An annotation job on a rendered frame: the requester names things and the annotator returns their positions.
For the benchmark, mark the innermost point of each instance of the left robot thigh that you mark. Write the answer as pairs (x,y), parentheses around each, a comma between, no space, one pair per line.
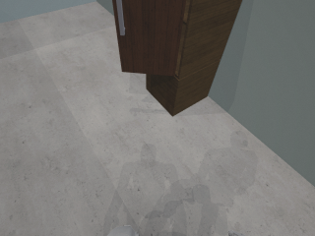
(123,231)

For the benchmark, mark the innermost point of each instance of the cupboard door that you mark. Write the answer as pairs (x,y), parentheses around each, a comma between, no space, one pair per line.
(152,36)

